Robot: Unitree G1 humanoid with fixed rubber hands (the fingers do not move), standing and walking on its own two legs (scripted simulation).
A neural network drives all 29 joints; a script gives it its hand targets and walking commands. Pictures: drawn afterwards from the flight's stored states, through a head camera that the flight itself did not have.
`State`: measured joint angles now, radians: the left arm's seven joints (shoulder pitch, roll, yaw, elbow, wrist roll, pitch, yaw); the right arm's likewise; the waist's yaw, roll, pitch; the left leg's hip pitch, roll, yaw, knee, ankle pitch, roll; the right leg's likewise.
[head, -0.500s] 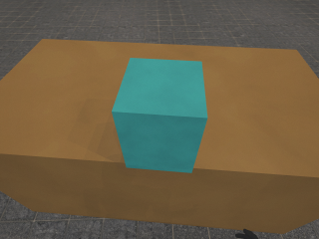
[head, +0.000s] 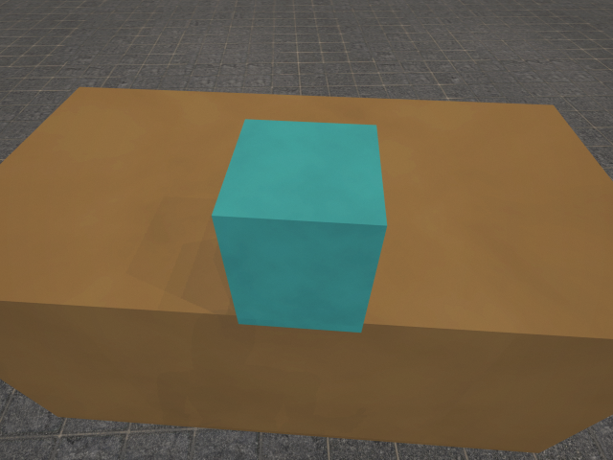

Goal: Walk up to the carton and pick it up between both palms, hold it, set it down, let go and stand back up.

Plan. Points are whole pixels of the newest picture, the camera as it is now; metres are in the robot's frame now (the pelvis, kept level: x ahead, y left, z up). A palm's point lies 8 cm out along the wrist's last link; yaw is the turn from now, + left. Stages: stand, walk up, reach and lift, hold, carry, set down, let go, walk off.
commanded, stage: stand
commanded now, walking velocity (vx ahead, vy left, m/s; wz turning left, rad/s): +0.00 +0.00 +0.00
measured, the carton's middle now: (304, 228) +0.46 +0.01 +0.05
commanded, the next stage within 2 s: none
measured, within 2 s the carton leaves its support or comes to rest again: neither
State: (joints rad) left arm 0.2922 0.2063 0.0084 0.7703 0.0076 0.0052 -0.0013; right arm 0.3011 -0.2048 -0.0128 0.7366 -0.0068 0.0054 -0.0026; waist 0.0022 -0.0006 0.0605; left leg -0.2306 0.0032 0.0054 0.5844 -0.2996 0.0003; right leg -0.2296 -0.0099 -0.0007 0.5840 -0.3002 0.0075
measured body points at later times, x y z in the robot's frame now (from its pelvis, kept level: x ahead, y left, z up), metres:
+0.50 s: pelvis -0.01 +0.00 +0.00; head +0.00 +0.00 +0.45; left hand +0.05 +0.24 -0.13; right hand +0.05 -0.25 -0.13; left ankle +0.01 +0.12 -0.73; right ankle +0.01 -0.12 -0.73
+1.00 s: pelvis +0.00 +0.00 +0.01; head +0.00 +0.00 +0.46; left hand +0.03 +0.24 -0.14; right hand +0.03 -0.25 -0.14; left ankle +0.01 +0.12 -0.73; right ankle +0.01 -0.12 -0.73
